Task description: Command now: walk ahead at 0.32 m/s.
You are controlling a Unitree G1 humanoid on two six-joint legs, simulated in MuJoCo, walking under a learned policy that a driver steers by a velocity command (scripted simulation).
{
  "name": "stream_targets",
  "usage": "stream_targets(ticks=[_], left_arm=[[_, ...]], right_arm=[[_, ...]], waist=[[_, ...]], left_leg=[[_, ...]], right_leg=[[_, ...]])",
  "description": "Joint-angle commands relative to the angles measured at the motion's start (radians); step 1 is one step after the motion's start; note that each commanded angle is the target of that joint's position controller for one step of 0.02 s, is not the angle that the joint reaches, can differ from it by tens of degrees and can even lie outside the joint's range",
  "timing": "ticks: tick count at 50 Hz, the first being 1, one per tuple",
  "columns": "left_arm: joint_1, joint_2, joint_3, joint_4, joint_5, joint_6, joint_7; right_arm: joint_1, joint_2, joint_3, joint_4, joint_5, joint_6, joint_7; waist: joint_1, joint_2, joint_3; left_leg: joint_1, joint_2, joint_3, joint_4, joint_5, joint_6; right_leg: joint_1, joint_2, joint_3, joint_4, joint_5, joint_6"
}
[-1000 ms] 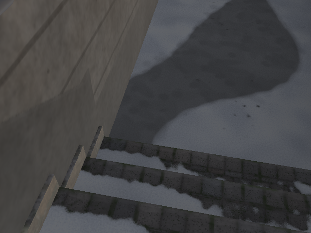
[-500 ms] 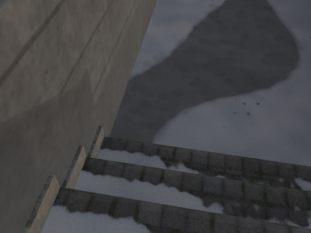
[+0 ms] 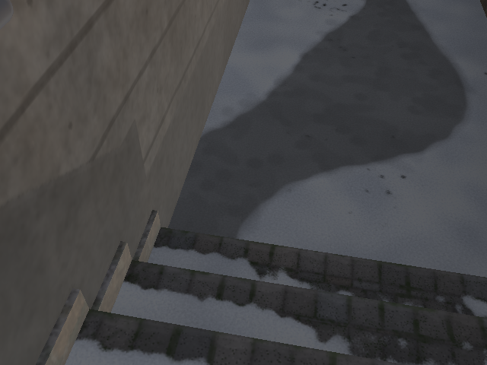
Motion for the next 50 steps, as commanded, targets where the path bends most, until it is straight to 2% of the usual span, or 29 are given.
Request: stream_targets(ticks=[1, 2, 3, 5, 8, 11, 14, 15, 17, 19, 20, 21, 22, 23, 24, 26, 28, 32, 34, 37, 38, 41, 43, 45, 46, 47, 48, 49, 50], left_arm=[[-0.178, 0.068, 0.007, -0.119, -0.005, -0.022, -0.005], [-0.208, 0.041, 0.002, -0.16, -0.018, -0.047, -0.006], [-0.228, 0.083, 0.01, -0.174, -0.019, -0.067, -0.008], [-0.142, 0.089, 0.015, -0.136, -0.01, -0.083, -0.026], [-0.215, 0.085, 0.022, -0.154, 0.007, -0.08, -0.042], [-0.332, 0.017, -0.003, -0.2, 0.004, -0.075, -0.054], [-0.395, 0.034, -0.009, -0.238, -0.001, -0.072, -0.07], [-0.395, 0.048, -0.01, -0.25, 0.006, -0.076, -0.073], [-0.345, 0.089, 0.003, -0.249, 0.001, -0.077, -0.073], [-0.095, 0.167, 0.047, -0.176, 0.006, -0.068, -0.064], [0.094, 0.244, 0.076, -0.132, 0.009, -0.055, -0.055], [0.174, 0.315, 0.082, -0.11, 0.016, -0.042, -0.058], [0.129, 0.233, 0.058, -0.123, 0.008, -0.041, -0.057], [0.031, 0.194, 0.044, -0.143, 0.007, -0.043, -0.056], [-0.046, 0.166, 0.035, -0.169, 0.02, -0.046, -0.057], [-0.137, 0.111, 0.02, -0.184, 0.051, -0.054, -0.064], [-0.109, 0.075, 0.012, -0.163, 0.045, -0.056, -0.06], [-0.032, 0.13, 0.023, -0.135, 0.038, -0.059, -0.031], [-0.026, 0.134, 0.02, -0.123, 0.03, -0.055, -0.013], [0.003, 0.156, 0.024, -0.107, 0.039, -0.054, -0.013], [0.041, 0.173, 0.03, -0.097, 0.06, -0.057, -0.019], [0.092, 0.118, 0.018, -0.088, 0.035, -0.041, -0.022], [0.135, 0.109, 0.017, -0.078, 0.043, -0.027, -0.009], [0.03, 0.156, 0.025, -0.116, 0.036, -0.022, -0.007], [-0.027, 0.152, 0.024, -0.127, 0.022, -0.026, -0.01], [-0.063, 0.155, 0.026, -0.153, 0.003, -0.054, -0.015], [0.092, 0.024, -0.002, -0.152, 0.005, -0.076, -0.025], [0.117, 0.057, 0.004, -0.163, -0.022, -0.107, -0.032], [0.05, 0.112, 0.024, -0.199, -0.061, -0.106, -0.031]], right_arm=[[0.259, -0.142, -0.036, 0.037, -0.002, -0.026, 0.008], [0.323, -0.242, -0.061, 0.049, -0.001, -0.026, 0.011], [0.285, -0.224, -0.054, 0.031, -0.023, -0.035, 0.01], [0.202, -0.165, -0.043, -0.003, -0.016, -0.044, 0.015], [0.188, -0.121, -0.032, -0.016, -0.017, -0.021, 0.014], [0.181, -0.136, -0.033, -0.034, -0.015, 0.001, -0.003], [0.191, -0.21, -0.052, -0.034, -0.009, 0.004, -0.008], [0.197, -0.209, -0.053, -0.035, 0.01, 0.003, -0.003], [0.176, -0.212, -0.058, -0.029, 0.019, 0.003, -0.007], [0.15, -0.201, -0.053, -0.043, 0.005, 0.008, -0.004], [0.14, -0.156, -0.036, -0.064, -0.015, 0.009, 0.008], [0.256, 0.018, 0.005, -0.076, -0.006, -0.016, 0.01], [0.2, -0.077, -0.019, -0.072, 0.018, -0.043, 0.014], [0.098, -0.134, -0.034, -0.121, 0.037, -0.058, 0.019], [0.034, -0.151, -0.04, -0.136, 0.027, -0.062, 0.011], [0.046, -0.142, -0.057, -0.134, 0.006, -0.043, 0.0], [0.065, -0.102, -0.058, -0.132, 0.005, -0.015, -0.001], [-0.125, -0.119, -0.067, -0.209, -0.006, 0.0, -0.001], [-0.227, -0.112, -0.064, -0.255, -0.028, -0.017, 0.015], [-0.266, -0.084, -0.055, -0.253, -0.02, -0.024, 0.038], [-0.178, -0.103, -0.066, -0.208, -0.014, -0.022, 0.049], [-0.288, -0.126, -0.067, -0.237, -0.017, -0.02, 0.066], [-0.292, -0.144, -0.07, -0.243, -0.01, -0.03, 0.07], [-0.155, -0.167, -0.083, -0.211, -0.002, -0.035, 0.09], [0.09, -0.208, -0.107, -0.125, -0.009, -0.04, 0.09], [0.286, -0.265, -0.127, -0.07, -0.017, -0.042, 0.081], [0.198, -0.259, -0.11, -0.103, -0.006, -0.041, 0.08], [0.154, -0.183, -0.08, -0.127, 0.027, -0.03, 0.079], [0.102, -0.159, -0.082, -0.124, 0.019, -0.024, 0.08]], waist=[[-0.129, 0.07, 0.163], [-0.141, 0.305, 0.173], [-0.121, 0.256, 0.203], [-0.06, 0.138, 0.165], [-0.065, 0.104, 0.145], [-0.088, 0.122, 0.144], [-0.09, 0.155, 0.144], [-0.078, 0.156, 0.149], [-0.017, 0.163, 0.129], [0.114, 0.134, -0.044], [0.182, 0.059, -0.183], [0.118, -0.24, -0.361], [0.129, -0.177, -0.292], [0.099, -0.149, -0.129], [0.075, -0.062, -0.057], [-0.006, -0.071, -0.008], [-0.031, -0.088, 0.019], [-0.019, -0.032, 0.106], [-0.006, -0.027, 0.108], [0.01, -0.058, 0.05], [-0.006, -0.051, -0.011], [0.02, -0.018, 0.079], [0.021, -0.048, 0.114], [-0.078, -0.112, 0.061], [-0.182, -0.084, -0.032], [-0.277, 0.047, -0.07], [-0.133, 0.365, -0.077], [-0.081, 0.366, -0.084], [-0.051, 0.295, -0.022]], left_leg=[[0.21, 0.116, -0.221, -0.246, -0.169, 0.095], [0.261, 0.327, -0.578, -0.431, -0.235, 0.185], [0.242, 0.405, -0.697, -0.451, -0.143, 0.224], [0.3, 0.335, -0.518, -0.398, 0.026, 0.176], [0.296, 0.266, -0.304, -0.425, 0.277, 0.121], [0.206, 0.205, -0.167, -0.437, 0.352, 0.1], [0.099, 0.217, -0.127, -0.446, 0.33, 0.095], [0.11, 0.24, -0.14, -0.448, 0.362, 0.098], [0.161, 0.256, -0.108, -0.359, 0.561, 0.073], [0.12, 0.197, -0.027, -0.053, 0.876, 0.026], [-0.091, 0.126, 0.02, 0.253, 0.632, -0.019], [-0.35, -0.051, -0.026, 0.614, -0.074, -0.066], [-0.443, -0.018, -0.157, 0.762, -0.13, -0.045], [-0.523, 0.027, -0.119, 0.817, -0.062, -0.025], [-0.494, 0.076, -0.098, 0.793, 0.024, -0.012], [-0.375, 0.141, -0.1, 0.683, 0.15, 0.002], [-0.344, 0.155, -0.088, 0.616, 0.177, 0.002], [-0.504, 0.168, -0.084, 0.394, 0.337, -0.032], [-0.476, 0.157, -0.073, 0.181, 0.504, -0.018], [-0.243, 0.08, 0.016, 0.114, 0.624, -0.03], [-0.187, 0.083, 0.004, 0.282, 0.667, -0.035], [-0.463, 0.114, -0.022, 0.294, 0.481, 0.0], [-0.529, 0.116, -0.007, 0.295, 0.326, 0.011], [-0.254, 0.061, 0.044, 0.214, 0.282, 0.034], [0.094, -0.001, 0.102, 0.188, 0.334, 0.051], [0.302, 0.046, 0.049, 0.053, 0.413, 0.103], [0.319, 0.303, -0.379, -0.106, 0.355, 0.244], [0.291, 0.354, -0.576, -0.22, 0.544, 0.311], [0.241, 0.386, -0.612, -0.211, 0.488, 0.315]], right_leg=[[-0.409, -0.016, 0.058, -0.001, -0.249, -0.041], [-0.54, 0.04, -0.062, 0.285, -0.153, -0.008], [-0.627, -0.01, 0.008, 0.465, -0.197, -0.021], [-0.683, -0.075, 0.027, 0.584, -0.061, -0.042], [-0.646, -0.111, -0.004, 0.447, 0.082, -0.019], [-0.511, -0.073, -0.071, 0.203, 0.177, 0.02], [-0.324, -0.032, -0.116, 0.072, 0.236, 0.023], [-0.291, -0.028, -0.103, 0.048, 0.254, 0.01], [-0.211, -0.006, -0.103, -0.02, 0.256, -0.029], [0.138, 0.042, -0.12, -0.007, 0.267, -0.075], [0.435, -0.142, 0.087, -0.004, 0.224, -0.138], [0.657, -0.397, 0.621, -0.215, -0.044, -0.296], [0.585, -0.396, 0.735, -0.305, -0.12, -0.275], [0.459, -0.372, 0.61, -0.306, -0.068, -0.238], [0.311, -0.34, 0.483, -0.31, 0.081, -0.209], [0.103, -0.251, 0.296, -0.348, 0.217, -0.178], [0.045, -0.22, 0.226, -0.401, 0.193, -0.196], [0.06, -0.23, 0.208, -0.465, 0.161, -0.209], [0.044, -0.187, 0.12, -0.457, 0.308, -0.175], [-0.041, -0.12, -0.007, -0.429, 0.48, -0.162], [-0.016, -0.176, 0.013, -0.374, 0.54, -0.189], [0.201, -0.23, 0.059, -0.26, 0.576, -0.196], [0.285, -0.27, 0.103, -0.185, 0.632, -0.197], [0.157, -0.23, 0.043, -0.026, 0.868, -0.167], [-0.021, -0.174, 0.008, 0.213, 0.935, -0.147], [-0.209, -0.053, -0.018, 0.566, 0.74, -0.084], [-0.425, 0.09, 0.013, 0.938, -0.12, -0.05], [-0.51, 0.088, 0.157, 0.969, -0.241, -0.062], [-0.615, 0.063, 0.158, 1.001, -0.185, -0.057]])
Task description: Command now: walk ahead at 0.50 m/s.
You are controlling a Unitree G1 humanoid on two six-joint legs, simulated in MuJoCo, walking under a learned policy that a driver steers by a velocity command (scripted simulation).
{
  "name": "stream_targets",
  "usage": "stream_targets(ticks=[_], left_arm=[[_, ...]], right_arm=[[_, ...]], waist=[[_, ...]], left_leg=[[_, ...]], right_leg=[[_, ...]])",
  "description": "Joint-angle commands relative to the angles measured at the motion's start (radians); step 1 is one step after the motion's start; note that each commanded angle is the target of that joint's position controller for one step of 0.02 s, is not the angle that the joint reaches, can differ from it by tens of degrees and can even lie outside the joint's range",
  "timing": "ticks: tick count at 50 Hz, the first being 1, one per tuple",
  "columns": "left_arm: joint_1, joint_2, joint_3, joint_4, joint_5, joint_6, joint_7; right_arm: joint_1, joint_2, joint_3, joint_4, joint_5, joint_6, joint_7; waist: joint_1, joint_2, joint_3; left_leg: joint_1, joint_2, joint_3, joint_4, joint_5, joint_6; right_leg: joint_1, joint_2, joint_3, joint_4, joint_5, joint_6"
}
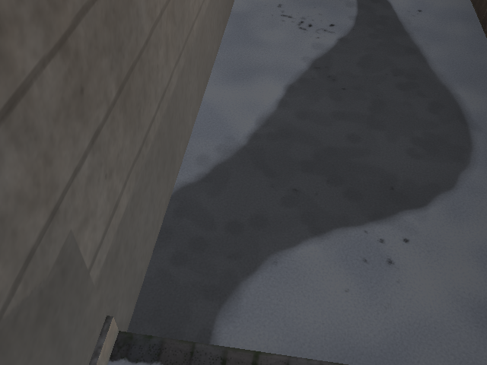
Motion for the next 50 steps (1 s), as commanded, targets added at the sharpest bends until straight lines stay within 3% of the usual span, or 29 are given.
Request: stream_targets(ticks=[1, 3, 6, 7, 9, 13, 16, 18, 19, 20, 21, 22, 23, 24, 25, 27, 29, 30, 32, 34, 36, 40, 42, 44, 46, 47, 48, 49, 50], left_arm=[[-0.062, 0.142, 0.038, -0.142, -0.048, -0.03, 0.008], [-0.054, 0.108, 0.041, -0.15, 0.004, 0.025, 0.025], [-0.045, 0.039, 0.026, -0.161, 0.034, 0.043, 0.011], [-0.124, 0.081, 0.037, -0.186, 0.013, 0.032, -0.007], [-0.271, 0.07, 0.025, -0.235, 0.036, 0.019, -0.032], [-0.308, 0.022, 0.011, -0.265, 0.025, 0.042, -0.065], [-0.129, 0.072, 0.036, -0.199, 0.021, 0.063, -0.049], [0.008, 0.061, 0.046, -0.147, 0.026, 0.044, -0.042], [0.187, 0.087, 0.061, -0.084, 0.049, 0.037, -0.033], [0.291, 0.12, 0.047, -0.047, 0.073, 0.015, -0.05], [0.243, 0.143, 0.045, -0.057, 0.043, 0.024, -0.056], [0.2, 0.142, 0.05, -0.063, 0.023, 0.034, -0.063], [0.109, 0.021, 0.016, -0.06, 0.009, 0.042, -0.076], [0.026, 0.118, 0.033, -0.077, 0.033, 0.01, -0.071], [-0.047, 0.116, 0.033, -0.078, 0.018, 0.002, -0.066], [-0.081, 0.061, 0.004, -0.084, 0.06, -0.016, -0.034], [-0.028, 0.124, 0.017, -0.045, 0.057, -0.009, 0.003], [0.001, 0.15, 0.026, -0.031, 0.064, -0.004, 0.008], [0.079, 0.079, 0.021, 0.006, 0.019, -0.001, 0.022], [0.159, 0.048, 0.011, 0.013, 0.022, -0.016, 0.032], [0.103, 0.041, -0.002, -0.022, 0.029, -0.018, 0.049], [0.103, 0.11, 0.018, -0.027, 0.021, 0.021, 0.031], [0.129, 0.063, 0.01, -0.014, 0.012, 0.041, 0.034], [0.075, 0.078, 0.017, -0.005, 0.018, 0.048, 0.041], [0.019, 0.081, 0.011, 0.017, 0.041, 0.041, 0.028], [0.069, 0.028, 0.003, 0.051, 0.025, 0.03, 0.016], [0.221, -0.059, -0.009, 0.071, -0.004, 0.015, 0.017], [0.249, 0.007, 0.0, 0.016, -0.024, 0.002, 0.014], [0.154, 0.057, 0.013, -0.054, -0.043, -0.002, 0.02]], right_arm=[[0.202, -0.067, -0.005, 0.021, -0.002, 0.01, 0.001], [0.101, -0.063, 0.013, -0.008, -0.03, -0.004, -0.007], [0.161, -0.148, -0.003, 0.025, -0.067, 0.011, -0.051], [0.191, -0.074, 0.012, 0.021, -0.043, -0.003, -0.073], [0.266, -0.074, 0.024, 0.023, -0.01, -0.01, -0.113], [0.284, -0.102, 0.008, 0.014, -0.012, 0.026, -0.127], [0.248, -0.031, 0.021, -0.003, -0.016, 0.048, -0.117], [0.236, -0.014, 0.023, 0.037, 0.024, 0.06, -0.118], [0.238, -0.021, 0.011, 0.053, 0.012, 0.055, -0.116], [0.333, 0.096, 0.032, 0.051, -0.005, 0.034, -0.089], [0.444, 0.027, 0.028, 0.014, 0.023, 0.009, -0.07], [0.401, -0.01, 0.015, 0.018, 0.032, 0.002, -0.065], [0.267, -0.035, 0.003, -0.007, 0.007, 0.023, -0.076], [0.304, -0.026, -0.007, -0.023, 0.021, 0.021, -0.089], [0.291, -0.031, -0.003, -0.028, 0.023, 0.033, -0.087], [0.131, -0.065, -0.017, -0.064, -0.002, 0.054, -0.096], [0.067, -0.004, -0.001, -0.097, -0.048, 0.066, -0.104], [0.131, 0.005, 0.002, -0.072, -0.032, 0.063, -0.088], [0.035, -0.021, -0.005, -0.108, -0.012, 0.058, -0.068], [-0.104, -0.044, -0.002, -0.154, -0.025, 0.029, -0.058], [-0.176, -0.029, 0.01, -0.166, -0.052, 0.01, -0.02], [-0.209, -0.005, 0.024, -0.183, -0.011, 0.043, 0.006], [-0.264, -0.009, 0.033, -0.209, -0.007, 0.036, 0.011], [-0.124, -0.09, 0.001, -0.142, -0.017, 0.021, -0.006], [0.26, -0.174, -0.047, -0.018, -0.02, 0.007, -0.008], [0.467, -0.176, -0.045, 0.055, -0.051, 0.017, -0.004], [0.45, -0.134, -0.012, 0.052, -0.093, 0.035, 0.013], [0.446, -0.142, -0.008, 0.03, -0.083, 0.059, 0.001], [0.414, -0.178, -0.029, 0.04, -0.057, 0.06, 0.002]], waist=[[-0.035, 0.143, 0.057], [0.031, 0.035, 0.065], [0.053, 0.077, -0.02], [0.026, 0.062, 0.006], [-0.028, 0.101, 0.044], [-0.034, 0.119, 0.067], [0.044, 0.109, 0.039], [0.111, 0.097, 0.076], [0.191, 0.006, 0.034], [0.151, -0.263, -0.058], [0.043, -0.331, -0.139], [0.023, -0.247, -0.117], [0.009, -0.005, -0.034], [-0.064, -0.126, -0.058], [-0.103, -0.09, -0.009], [-0.089, 0.092, 0.066], [-0.066, -0.006, 0.048], [-0.078, -0.025, -0.001], [-0.023, -0.025, 0.032], [0.039, -0.03, 0.072], [0.039, 0.041, 0.095], [0.093, -0.044, 0.131], [0.139, -0.071, 0.149], [0.078, -0.102, 0.108], [-0.103, -0.064, -0.034], [-0.176, 0.089, -0.088], [-0.113, 0.28, -0.125], [-0.083, 0.315, -0.196], [-0.075, 0.229, -0.181]], left_leg=[[0.336, 0.348, -0.577, -0.346, 0.396, 0.315], [0.091, 0.318, -0.467, -0.338, 0.346, 0.256], [-0.01, 0.241, -0.325, -0.301, 0.366, 0.224], [0.054, 0.178, -0.273, -0.219, 0.119, 0.17], [0.049, 0.131, -0.239, -0.188, -0.01, 0.15], [-0.211, 0.099, -0.161, -0.093, -0.099, 0.117], [-0.15, 0.078, -0.111, 0.193, -0.061, 0.057], [0.066, 0.067, -0.126, 0.497, 0.263, 0.052], [-0.062, 0.001, -0.127, 0.891, 0.293, 0.053], [-0.482, -0.119, -0.176, 1.32, -0.464, 0.054], [-0.62, -0.08, -0.28, 1.305, -0.358, 0.073], [-0.67, -0.071, -0.278, 1.301, -0.253, 0.06], [-0.685, -0.014, -0.166, 1.275, -0.112, 0.076], [-0.606, 0.014, -0.27, 1.041, 0.078, 0.086], [-0.663, 0.086, -0.277, 0.896, 0.091, 0.039], [-0.516, 0.113, -0.265, 0.599, 0.243, -0.013], [-0.414, 0.112, -0.215, 0.428, 0.288, -0.061], [-0.357, 0.102, -0.192, 0.446, 0.375, -0.058], [-0.523, 0.125, -0.258, 0.342, 0.495, -0.022], [-0.683, 0.113, -0.262, 0.134, 0.599, 0.009], [-0.379, 0.079, -0.17, -0.146, 0.951, 0.001], [-0.112, 0.014, -0.099, -0.21, 0.821, -0.032], [-0.198, 0.034, -0.121, -0.345, 0.685, -0.039], [-0.097, 0.079, -0.123, -0.443, 0.679, -0.012], [0.359, 0.093, -0.057, -0.493, 0.812, 0.017], [0.662, 0.165, -0.111, -0.408, 0.866, 0.068], [0.827, 0.276, -0.182, -0.027, 1.168, 0.111], [0.808, 0.381, -0.346, -0.048, 1.147, 0.197], [0.714, 0.442, -0.498, -0.252, 0.508, 0.271]], right_leg=[[-0.601, -0.029, 0.102, 0.316, -0.013, -0.014], [-0.476, -0.094, 0.103, 0.128, 0.088, -0.001], [-0.324, -0.093, -0.024, -0.022, 0.411, 0.006], [-0.435, -0.136, 0.063, -0.207, 0.62, -0.01], [-0.443, -0.111, -0.025, -0.447, 0.874, 0.02], [-0.048, -0.017, -0.104, -0.549, 0.965, 0.032], [0.081, -0.016, -0.156, -0.573, 0.949, 0.038], [0.119, -0.107, -0.124, -0.954, 0.843, 0.002], [0.343, -0.173, -0.027, -1.007, 0.912, -0.08], [0.661, -0.286, 0.077, -0.576, 1.391, -0.133], [0.704, -0.345, 0.193, -0.474, 1.42, -0.141], [0.587, -0.386, 0.26, -0.536, 1.238, -0.188], [0.407, -0.306, 0.241, -0.661, 0.991, -0.115], [0.245, -0.392, 0.375, -0.693, 0.86, -0.165], [0.197, -0.436, 0.457, -0.66, 0.773, -0.198], [-0.085, -0.325, 0.39, -0.739, 0.546, -0.158], [-0.1, -0.291, 0.347, -0.732, 0.794, -0.173], [-0.071, -0.278, 0.314, -0.696, 0.8, -0.169], [0.101, -0.264, 0.305, -0.631, 0.617, -0.156], [0.244, -0.255, 0.329, -0.582, 0.486, -0.144], [-0.013, -0.171, 0.169, -0.539, 0.294, -0.118], [-0.12, -0.158, 0.147, -0.521, 0.184, -0.133], [0.07, -0.148, 0.179, -0.42, 0.253, -0.135], [0.205, -0.146, 0.176, -0.262, 0.468, -0.113], [0.075, -0.094, 0.135, 0.152, 0.57, -0.057], [-0.173, 0.043, 0.079, 0.6, 0.079, 0.018], [-0.508, 0.079, 0.112, 0.905, -0.463, 0.044], [-0.622, 0.052, 0.146, 0.969, -0.439, 0.083], [-0.701, 0.006, 0.108, 0.771, -0.229, 0.075]])
Over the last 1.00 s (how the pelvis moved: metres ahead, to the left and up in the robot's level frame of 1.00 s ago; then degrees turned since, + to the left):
0.49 -0.04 -0.03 -1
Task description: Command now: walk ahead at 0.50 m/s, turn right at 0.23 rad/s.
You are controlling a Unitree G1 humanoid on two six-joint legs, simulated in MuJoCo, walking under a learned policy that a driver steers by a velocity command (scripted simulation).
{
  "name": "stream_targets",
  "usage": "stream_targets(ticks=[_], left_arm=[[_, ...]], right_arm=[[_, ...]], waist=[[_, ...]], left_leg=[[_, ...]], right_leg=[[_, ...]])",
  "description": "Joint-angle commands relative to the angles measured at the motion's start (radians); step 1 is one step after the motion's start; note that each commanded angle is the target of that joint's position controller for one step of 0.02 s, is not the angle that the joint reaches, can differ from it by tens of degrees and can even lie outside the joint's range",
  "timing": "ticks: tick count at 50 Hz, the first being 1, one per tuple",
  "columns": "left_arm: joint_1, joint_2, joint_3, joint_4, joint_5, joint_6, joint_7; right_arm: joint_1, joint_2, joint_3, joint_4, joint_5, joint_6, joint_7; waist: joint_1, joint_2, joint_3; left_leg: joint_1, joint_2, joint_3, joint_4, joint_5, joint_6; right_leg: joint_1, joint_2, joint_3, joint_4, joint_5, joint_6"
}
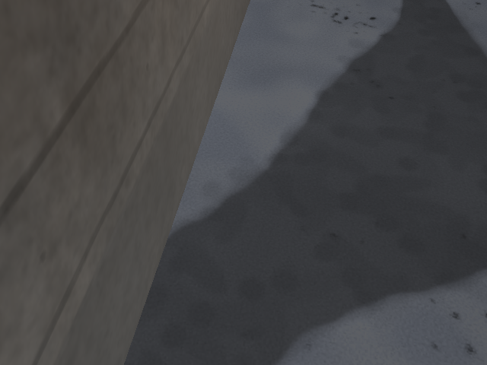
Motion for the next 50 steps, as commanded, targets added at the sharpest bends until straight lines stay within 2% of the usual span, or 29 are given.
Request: stream_targets(ticks=[1, 2, 4, 6, 8, 9, 12, 19, 22, 24, 25, 26, 27, 28, 29, 30, 31, 32, 33, 34, 37, 41, 42, 43, 44, 45, 46, 48, 50], left_arm=[[-0.045, 0.075, 0.015, -0.165, -0.053, -0.019, 0.012], [-0.092, 0.146, 0.039, -0.179, -0.051, 0.005, 0.025], [-0.071, 0.125, 0.047, -0.156, -0.026, 0.02, 0.034], [-0.117, 0.044, 0.04, -0.185, 0.015, 0.023, 0.024], [-0.166, 0.042, 0.038, -0.224, 0.008, 0.027, 0.009], [-0.198, 0.092, 0.057, -0.244, -0.004, 0.023, -0.004], [-0.326, 0.034, 0.039, -0.278, 0.031, 0.021, -0.036], [-0.595, 0.023, 0.014, -0.384, 0.02, 0.016, -0.096], [-0.629, 0.008, -0.004, -0.383, 0.002, 0.014, -0.133], [-0.468, 0.038, 0.011, -0.321, 0.0, 0.012, -0.122], [-0.263, 0.062, 0.03, -0.24, -0.009, 0.019, -0.104], [-0.089, 0.148, 0.058, -0.165, 0.019, 0.023, -0.092], [-0.04, 0.242, 0.067, -0.143, 0.05, 0.011, -0.072], [0.008, 0.265, 0.072, -0.147, 0.045, 0.012, -0.071], [0.036, 0.225, 0.072, -0.179, 0.04, 0.028, -0.06], [0.029, 0.252, 0.08, -0.161, 0.022, 0.036, -0.045], [-0.128, 0.175, 0.054, -0.228, 0.02, 0.023, -0.041], [-0.23, 0.204, 0.061, -0.268, 0.044, 0.007, -0.038], [-0.331, 0.16, 0.048, -0.309, 0.034, 0.0, -0.039], [-0.374, 0.139, 0.043, -0.328, 0.025, 0.0, -0.04], [-0.321, 0.154, 0.057, -0.332, 0.01, 0.009, -0.006], [-0.269, 0.087, 0.047, -0.318, -0.025, 0.037, 0.002], [-0.273, 0.053, 0.04, -0.325, -0.025, 0.036, 0.006], [-0.283, 0.023, 0.034, -0.348, -0.014, 0.03, 0.005], [-0.114, -0.014, 0.021, -0.371, -0.012, 0.027, 0.003], [-0.068, 0.092, 0.037, -0.361, -0.001, 0.029, -0.006], [-0.152, 0.142, 0.052, -0.372, -0.01, 0.048, -0.003], [-0.215, 0.145, 0.058, -0.377, -0.002, 0.094, 0.012], [-0.213, 0.098, 0.049, -0.383, -0.016, 0.118, 0.007]], right_arm=[[0.323, -0.194, -0.052, 0.085, 0.014, 0.041, -0.012], [0.172, -0.147, -0.032, 0.035, -0.008, 0.025, -0.016], [0.103, -0.106, -0.019, 0.047, -0.004, -0.024, -0.048], [0.171, -0.128, -0.028, 0.095, -0.02, -0.028, -0.071], [0.25, -0.135, -0.033, 0.12, -0.015, -0.024, -0.094], [0.251, -0.057, -0.018, 0.123, 0.028, -0.033, -0.106], [0.29, -0.06, -0.011, 0.122, 0.057, -0.036, -0.145], [0.4, -0.043, -0.015, 0.077, 0.04, -0.002, -0.133], [0.397, -0.076, -0.024, 0.076, 0.062, 0.025, -0.138], [0.331, -0.139, -0.038, 0.055, 0.055, 0.034, -0.121], [0.284, -0.173, -0.052, 0.07, 0.064, 0.031, -0.113], [0.262, -0.132, -0.049, 0.08, 0.053, 0.005, -0.099], [0.353, -0.031, -0.031, 0.057, 0.013, -0.019, -0.092], [0.401, -0.075, -0.013, 0.0, 0.044, -0.051, -0.077], [0.276, -0.109, -0.018, -0.062, 0.049, -0.069, -0.069], [0.182, -0.056, -0.004, -0.12, 0.077, -0.073, -0.07], [0.113, -0.085, -0.022, -0.104, 0.073, -0.067, -0.094], [0.14, -0.064, -0.017, -0.1, 0.066, -0.05, -0.097], [0.171, -0.052, -0.02, -0.062, 0.028, -0.017, -0.1], [0.187, -0.052, -0.024, -0.062, 0.004, -0.002, -0.102], [0.058, -0.056, -0.025, -0.088, 0.006, -0.02, -0.091], [0.097, -0.063, -0.048, -0.094, 0.008, -0.012, -0.084], [0.137, -0.078, -0.057, -0.088, -0.005, -0.008, -0.087], [0.213, -0.13, -0.072, -0.089, -0.021, -0.006, -0.091], [0.263, -0.181, -0.076, -0.1, -0.036, -0.007, -0.085], [0.197, -0.18, -0.08, -0.132, -0.015, -0.003, -0.082], [0.128, -0.156, -0.077, -0.163, -0.001, 0.012, -0.091], [0.007, -0.065, -0.043, -0.184, 0.021, 0.06, -0.102], [-0.045, -0.108, -0.051, -0.193, 0.012, 0.077, -0.101]], waist=[[-0.083, 0.119, -0.071], [-0.021, -0.008, 0.031], [0.036, 0.051, 0.116], [0.003, 0.125, 0.067], [-0.004, 0.102, 0.014], [0.001, 0.079, 0.02], [-0.054, 0.141, 0.081], [-0.17, 0.013, 0.191], [-0.184, 0.032, 0.204], [-0.093, 0.024, 0.119], [0.023, 0.052, 0.037], [0.107, -0.089, -0.039], [0.055, -0.371, -0.142], [0.056, -0.325, -0.404], [0.099, -0.158, -0.415], [0.053, -0.082, -0.355], [0.006, 0.126, -0.226], [-0.071, 0.067, -0.171], [-0.116, 0.157, -0.068], [-0.147, 0.099, -0.029], [-0.087, -0.055, -0.06], [-0.13, -0.104, -0.112], [-0.155, -0.101, -0.111], [-0.192, -0.021, -0.151], [-0.126, 0.283, -0.328], [-0.089, 0.235, -0.385], [-0.101, 0.195, -0.294], [-0.078, 0.126, -0.095], [-0.043, 0.145, -0.023]], left_leg=[[0.439, 0.417, -0.512, -0.16, 0.013, 0.282], [0.199, 0.396, -0.511, -0.234, -0.155, 0.251], [-0.029, 0.339, -0.409, -0.243, 0.036, 0.171], [-0.005, 0.273, -0.252, -0.229, 0.231, 0.168], [0.093, 0.308, -0.228, -0.169, 0.436, 0.156], [0.149, 0.236, -0.131, -0.104, 0.291, 0.089], [0.061, 0.143, 0.046, -0.046, 0.102, 0.022], [0.28, 0.256, -0.027, 0.206, 0.022, 0.057], [0.218, 0.273, 0.022, 0.285, 0.149, 0.04], [0.184, 0.258, 0.084, 0.485, 0.493, 0.03], [0.059, 0.269, 0.035, 0.698, 0.469, 0.029], [-0.055, 0.123, 0.097, 1.064, -0.024, -0.019], [-0.496, 0.035, 0.086, 1.468, -0.676, -0.081], [-0.626, 0.062, -0.094, 1.519, -0.642, -0.093], [-0.668, 0.094, -0.123, 1.301, -0.549, -0.071], [-0.735, 0.069, -0.1, 1.266, -0.478, -0.078], [-0.675, 0.092, -0.129, 1.037, -0.204, -0.056], [-0.645, 0.098, -0.172, 1.007, -0.17, -0.075], [-0.487, 0.13, -0.18, 0.838, -0.132, -0.125], [-0.378, 0.141, -0.167, 0.673, -0.145, -0.144], [-0.031, 0.014, -0.05, 0.229, 0.166, -0.132], [0.2, -0.083, -0.014, 0.006, 0.362, -0.084], [0.257, -0.052, -0.038, -0.011, 0.402, -0.066], [0.394, 0.097, -0.162, 0.013, 0.716, -0.012], [0.566, 0.428, -0.524, -0.023, 1.031, 0.182], [0.543, 0.481, -0.661, -0.073, 0.85, 0.237], [0.462, 0.438, -0.569, -0.096, 0.604, 0.226], [0.215, 0.307, -0.366, -0.168, 0.306, 0.168], [0.04, 0.226, -0.222, -0.245, 0.193, 0.139]], right_leg=[[-0.644, -0.088, -0.025, 0.094, 0.249, 0.02], [-0.564, -0.137, 0.032, -0.135, 0.468, -0.006], [-0.445, -0.181, 0.113, -0.396, 0.644, -0.008], [-0.401, -0.18, 0.087, -0.587, 0.746, 0.009], [-0.428, -0.154, 0.099, -0.624, 0.861, 0.006], [-0.452, -0.147, 0.166, -0.807, 1.041, -0.002], [-0.317, -0.081, 0.022, -1.124, 1.425, 0.005], [-0.528, -0.117, -0.004, -1.208, 1.33, 0.009], [-0.354, -0.125, -0.109, -1.294, 1.268, -0.012], [-0.056, -0.074, -0.21, -1.379, 1.182, -0.066], [0.25, -0.114, -0.144, -1.472, 1.228, -0.119], [0.512, -0.14, -0.116, -1.516, 1.423, -0.175], [0.918, -0.236, -0.031, -1.101, 1.92, -0.246], [1.109, -0.346, 0.22, -1.036, 1.752, -0.394], [1.038, -0.339, 0.27, -1.183, 1.324, -0.393], [0.909, -0.382, 0.464, -1.372, 0.81, -0.417], [0.639, -0.399, 0.512, -1.497, 0.593, -0.357], [0.489, -0.474, 0.653, -1.482, 0.689, -0.411], [0.22, -0.408, 0.518, -1.5, 0.932, -0.387], [0.075, -0.353, 0.399, -1.485, 1.066, -0.355], [-0.101, -0.133, 0.117, -1.449, 1.197, -0.245], [-0.073, -0.078, 0.169, -1.301, 0.977, -0.145], [-0.076, -0.052, 0.174, -1.225, 0.898, -0.107], [-0.151, 0.025, 0.11, -1.024, 0.675, -0.045], [-0.244, 0.124, 0.095, -0.68, 0.088, 0.005], [-0.283, 0.041, 0.117, -0.516, 0.1, 0.03], [-0.345, -0.015, 0.061, -0.455, 0.171, 0.042], [-0.342, -0.088, -0.015, -0.49, 0.287, 0.061], [-0.204, -0.097, -0.078, -0.636, 0.366, 0.067]])
Over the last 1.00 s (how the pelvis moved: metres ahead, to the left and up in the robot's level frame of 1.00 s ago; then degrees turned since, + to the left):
0.52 0.03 -0.32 -1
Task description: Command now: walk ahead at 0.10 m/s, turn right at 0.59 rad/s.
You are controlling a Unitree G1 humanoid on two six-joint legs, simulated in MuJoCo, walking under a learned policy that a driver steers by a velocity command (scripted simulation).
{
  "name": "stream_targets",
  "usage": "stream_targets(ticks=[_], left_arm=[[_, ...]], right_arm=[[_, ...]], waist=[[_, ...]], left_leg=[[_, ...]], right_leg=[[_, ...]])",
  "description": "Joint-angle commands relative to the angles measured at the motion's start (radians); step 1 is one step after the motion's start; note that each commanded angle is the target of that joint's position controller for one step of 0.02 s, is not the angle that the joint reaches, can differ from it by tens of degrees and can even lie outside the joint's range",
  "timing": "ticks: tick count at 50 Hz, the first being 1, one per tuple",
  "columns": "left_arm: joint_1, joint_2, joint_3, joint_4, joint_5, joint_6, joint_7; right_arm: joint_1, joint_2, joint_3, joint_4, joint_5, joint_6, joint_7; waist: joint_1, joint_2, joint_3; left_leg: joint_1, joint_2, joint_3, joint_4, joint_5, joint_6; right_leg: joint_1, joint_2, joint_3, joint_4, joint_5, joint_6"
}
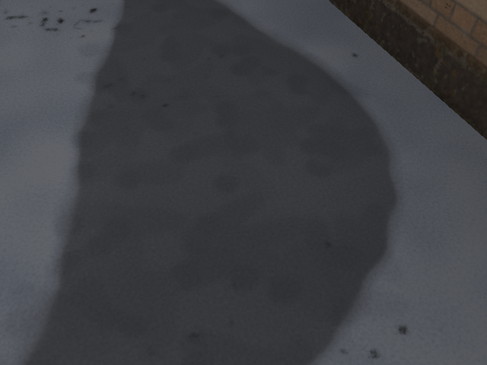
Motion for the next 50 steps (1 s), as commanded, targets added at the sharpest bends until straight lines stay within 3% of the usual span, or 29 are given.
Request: stream_targets(ticks=[1, 7, 9, 11, 12, 13, 14, 15, 16, 17, 18, 19, 23, 26, 28, 29, 30, 31, 33, 36, 38, 40, 44, 45, 46, 47, 48, 49, 50], left_arm=[[0.047, 0.024, 0.006, -0.073, -0.008, 0.02, -0.001], [-0.056, 0.037, 0.013, -0.138, 0.015, 0.017, -0.021], [-0.071, 0.053, 0.017, -0.151, 0.003, 0.022, -0.035], [-0.022, 0.041, 0.02, -0.127, 0.016, 0.021, -0.044], [0.01, 0.048, 0.026, -0.11, 0.022, 0.019, -0.041], [0.019, 0.113, 0.039, -0.113, 0.028, 0.011, -0.031], [-0.015, 0.219, 0.055, -0.142, 0.05, 0.006, -0.028], [0.019, 0.154, 0.04, -0.14, 0.079, -0.009, -0.027], [-0.01, 0.123, 0.026, -0.124, 0.079, -0.025, -0.03], [-0.053, 0.096, 0.02, -0.124, 0.059, -0.033, -0.031], [-0.092, 0.082, 0.014, -0.128, 0.042, -0.037, -0.033], [-0.11, 0.076, 0.01, -0.128, 0.044, -0.036, -0.03], [-0.114, 0.004, -0.015, -0.097, 0.053, -0.04, -0.028], [-0.097, 0.016, -0.02, -0.068, 0.061, -0.04, -0.022], [-0.103, 0.056, -0.009, -0.068, 0.046, -0.034, -0.014], [-0.082, 0.075, -0.001, -0.068, 0.042, -0.034, -0.009], [-0.032, 0.103, 0.015, -0.066, 0.059, -0.035, -0.005], [-0.019, 0.115, 0.021, -0.063, 0.07, -0.03, -0.002], [-0.044, 0.087, 0.019, -0.072, 0.058, -0.01, 0.0], [-0.096, 0.064, 0.014, -0.092, 0.058, 0.006, 0.005], [-0.111, 0.067, 0.011, -0.101, 0.064, -0.014, 0.0], [-0.157, 0.09, 0.018, -0.1, 0.039, -0.032, -0.008], [-0.155, 0.118, 0.026, -0.089, 0.024, -0.018, -0.017], [-0.141, 0.114, 0.024, -0.078, 0.016, -0.011, -0.016], [-0.075, 0.093, 0.021, -0.058, 0.021, -0.005, -0.016], [-0.064, 0.048, 0.009, -0.081, 0.061, -0.001, -0.009], [-0.152, 0.067, 0.006, -0.107, 0.066, 0.002, -0.001], [-0.169, 0.089, 0.009, -0.108, 0.044, 0.005, 0.01], [-0.188, 0.086, 0.009, -0.116, 0.023, 0.003, 0.023]], right_arm=[[-0.023, -0.176, -0.046, -0.069, 0.004, 0.021, -0.008], [-0.024, -0.216, -0.056, -0.067, 0.025, 0.017, -0.025], [-0.004, -0.247, -0.065, -0.06, 0.031, 0.019, -0.025], [-0.013, -0.231, -0.057, -0.055, 0.043, 0.02, -0.018], [0.019, -0.198, -0.047, -0.04, 0.042, 0.021, -0.012], [0.059, -0.137, -0.03, -0.037, 0.018, 0.02, -0.001], [0.04, -0.13, -0.015, -0.105, -0.003, 0.017, 0.009], [-0.046, -0.194, -0.034, -0.089, 0.014, 0.018, 0.011], [-0.047, -0.183, -0.032, -0.083, 0.034, 0.023, 0.012], [-0.016, -0.161, -0.027, -0.053, 0.036, 0.028, 0.006], [0.006, -0.185, -0.033, -0.034, 0.021, 0.033, 0.005], [0.025, -0.18, -0.031, -0.018, 0.015, 0.036, 0.007], [0.046, -0.103, 0.01, 0.027, 0.029, 0.036, 0.03], [0.03, -0.117, 0.022, 0.041, 0.036, 0.041, 0.044], [0.04, -0.153, 0.02, 0.048, 0.035, 0.04, 0.046], [0.024, -0.193, 0.014, 0.043, 0.027, 0.04, 0.047], [-0.016, -0.251, -0.002, 0.028, 0.032, 0.045, 0.046], [-0.022, -0.239, -0.004, 0.022, 0.038, 0.048, 0.046], [0.015, -0.182, 0.0, 0.026, 0.043, 0.052, 0.046], [0.04, -0.158, -0.007, 0.015, 0.041, 0.071, 0.033], [0.024, -0.168, -0.018, -0.007, 0.049, 0.087, 0.03], [0.054, -0.153, -0.012, -0.002, 0.039, 0.092, 0.029], [0.105, -0.147, -0.013, 0.005, 0.046, 0.085, 0.049], [0.125, -0.152, -0.018, 0.01, 0.043, 0.083, 0.053], [0.131, -0.193, -0.032, 0.007, 0.034, 0.078, 0.051], [0.133, -0.333, -0.067, -0.027, 0.024, 0.065, 0.033], [0.158, -0.358, -0.063, -0.068, -0.016, 0.036, 0.044], [0.16, -0.36, -0.064, -0.075, -0.034, 0.011, 0.055], [0.134, -0.338, -0.063, -0.065, -0.021, 0.003, 0.05]], waist=[[0.022, 0.183, -0.045], [-0.001, 0.188, -0.129], [0.0, 0.198, -0.151], [0.033, 0.156, -0.15], [0.04, 0.102, -0.136], [0.009, -0.115, -0.109], [-0.011, -0.405, -0.136], [0.06, -0.209, -0.167], [0.03, -0.147, -0.153], [0.006, -0.097, -0.141], [-0.012, -0.092, -0.13], [-0.026, -0.09, -0.145], [-0.035, -0.062, -0.178], [-0.027, -0.092, -0.162], [-0.042, -0.081, -0.134], [-0.021, -0.041, -0.124], [0.028, 0.049, -0.106], [0.029, 0.09, -0.114], [0.01, 0.042, -0.093], [-0.016, -0.109, -0.057], [-0.012, -0.077, -0.036], [-0.035, -0.056, -0.043], [-0.04, -0.077, -0.104], [-0.043, -0.064, -0.101], [-0.018, 0.035, -0.086], [0.013, 0.3, -0.057], [-0.05, 0.309, -0.12], [-0.072, 0.163, -0.167], [-0.05, 0.115, -0.128]], left_leg=[[0.119, 0.207, -0.179, -0.287, 0.138, 0.178], [0.218, 0.279, -0.074, -0.273, 0.24, 0.192], [0.238, 0.278, -0.055, -0.254, 0.151, 0.159], [0.203, 0.244, -0.015, -0.182, 0.086, 0.112], [0.151, 0.207, 0.022, -0.103, 0.039, 0.071], [0.011, 0.106, 0.129, 0.116, -0.115, -0.009], [-0.18, -0.01, 0.11, 0.309, -0.44, -0.06], [-0.185, 0.003, -0.018, 0.478, -0.454, -0.054], [-0.195, 0.011, -0.049, 0.523, -0.403, -0.04], [-0.207, 0.023, -0.062, 0.521, -0.355, -0.038], [-0.203, 0.032, -0.073, 0.508, -0.311, -0.047], [-0.137, 0.027, -0.071, 0.508, -0.269, -0.054], [0.045, 0.024, -0.058, 0.236, -0.189, -0.063], [0.143, 0.01, -0.035, 0.071, -0.158, -0.059], [0.201, 0.0, -0.017, -0.066, 0.011, -0.037], [0.206, 0.017, -0.048, -0.062, 0.191, -0.02], [0.199, 0.035, -0.08, -0.001, 0.38, 0.005], [0.176, 0.038, -0.094, 0.025, 0.376, 0.034], [0.106, 0.01, -0.078, 0.069, 0.248, 0.033], [0.028, -0.027, -0.006, 0.272, -0.242, 0.01], [-0.054, 0.028, -0.066, 0.456, -0.446, 0.001], [-0.038, 0.059, -0.08, 0.383, -0.374, -0.005], [0.125, -0.016, 0.063, 0.125, -0.166, -0.001], [0.176, -0.049, 0.091, 0.016, -0.084, 0.018], [0.233, -0.046, 0.028, -0.074, 0.123, 0.051], [0.344, 0.18, -0.357, -0.133, 0.555, 0.159], [0.361, 0.361, -0.586, -0.189, 0.805, 0.363], [0.381, 0.359, -0.559, -0.202, 0.726, 0.4], [0.379, 0.311, -0.509, -0.2, 0.639, 0.352]], right_leg=[[-0.029, -0.072, -0.05, -0.108, 0.08, 0.019], [0.074, -0.112, -0.08, -0.369, 0.174, -0.004], [0.124, -0.121, -0.087, -0.454, 0.19, -0.034], [0.251, -0.076, -0.138, -0.636, 0.277, -0.077], [0.332, -0.058, -0.127, -0.717, 0.321, -0.103], [0.43, -0.189, 0.079, -0.805, 0.59, -0.152], [0.442, -0.413, 0.386, -0.871, 0.78, -0.329], [0.412, -0.422, 0.352, -0.88, 0.78, -0.385], [0.401, -0.382, 0.282, -0.859, 0.801, -0.35], [0.413, -0.337, 0.225, -0.836, 0.815, -0.304], [0.409, -0.325, 0.192, -0.831, 0.858, -0.278], [0.374, -0.306, 0.15, -0.824, 0.93, -0.275], [0.383, -0.262, 0.052, -0.801, 0.972, -0.255], [0.395, -0.285, 0.06, -0.794, 0.972, -0.258], [0.386, -0.275, 0.055, -0.773, 0.883, -0.227], [0.388, -0.247, 0.045, -0.758, 0.759, -0.196], [0.37, -0.198, 0.017, -0.736, 0.608, -0.168], [0.359, -0.173, -0.008, -0.733, 0.528, -0.156], [0.361, -0.203, -0.003, -0.771, 0.459, -0.181], [0.321, -0.386, 0.125, -0.886, 0.52, -0.282], [0.328, -0.467, 0.164, -0.918, 0.594, -0.32], [0.337, -0.427, 0.073, -0.882, 0.645, -0.271], [0.353, -0.354, -0.101, -0.763, 0.689, -0.196], [0.343, -0.334, -0.137, -0.705, 0.62, -0.16], [0.294, -0.28, -0.202, -0.583, 0.455, -0.095], [0.044, -0.157, -0.289, -0.273, 0.091, 0.019], [-0.091, -0.052, -0.115, -0.022, -0.212, 0.043], [-0.129, -0.065, -0.016, 0.079, -0.186, 0.034], [-0.163, -0.079, 0.005, 0.094, -0.114, 0.018]])
Over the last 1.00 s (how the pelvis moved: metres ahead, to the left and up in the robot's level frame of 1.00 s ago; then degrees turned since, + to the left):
0.56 -0.10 -0.18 -33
